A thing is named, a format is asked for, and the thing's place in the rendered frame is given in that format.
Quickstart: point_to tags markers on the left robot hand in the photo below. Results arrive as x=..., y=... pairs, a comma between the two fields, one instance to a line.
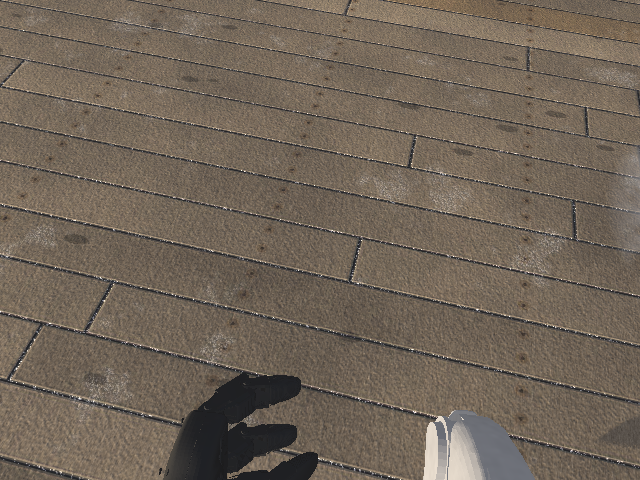
x=206, y=450

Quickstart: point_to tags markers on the right robot thigh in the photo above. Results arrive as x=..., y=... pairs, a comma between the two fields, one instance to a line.
x=470, y=447

